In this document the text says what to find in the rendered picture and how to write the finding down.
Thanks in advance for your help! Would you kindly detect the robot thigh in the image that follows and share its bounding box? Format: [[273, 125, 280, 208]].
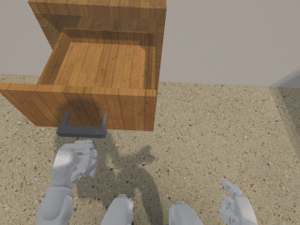
[[100, 197, 134, 225], [169, 204, 203, 225]]

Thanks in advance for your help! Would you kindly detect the left robot thigh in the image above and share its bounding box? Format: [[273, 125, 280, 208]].
[[100, 197, 134, 225]]

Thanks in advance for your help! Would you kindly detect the left robot forearm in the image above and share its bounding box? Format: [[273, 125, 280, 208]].
[[36, 187, 75, 225]]

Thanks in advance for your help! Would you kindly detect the drawer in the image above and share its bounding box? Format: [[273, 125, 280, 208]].
[[0, 27, 157, 131]]

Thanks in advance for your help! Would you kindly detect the handle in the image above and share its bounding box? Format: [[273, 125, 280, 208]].
[[56, 112, 109, 139]]

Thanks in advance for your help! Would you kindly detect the right robot thigh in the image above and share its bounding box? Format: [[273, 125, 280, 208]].
[[169, 204, 203, 225]]

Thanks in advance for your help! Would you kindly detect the robot left hand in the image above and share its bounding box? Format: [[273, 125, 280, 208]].
[[51, 140, 98, 189]]

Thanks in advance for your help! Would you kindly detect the robot right hand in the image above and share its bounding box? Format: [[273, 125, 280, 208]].
[[218, 179, 258, 225]]

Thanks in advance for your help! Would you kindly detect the cabinet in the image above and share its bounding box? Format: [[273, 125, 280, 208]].
[[28, 0, 167, 130]]

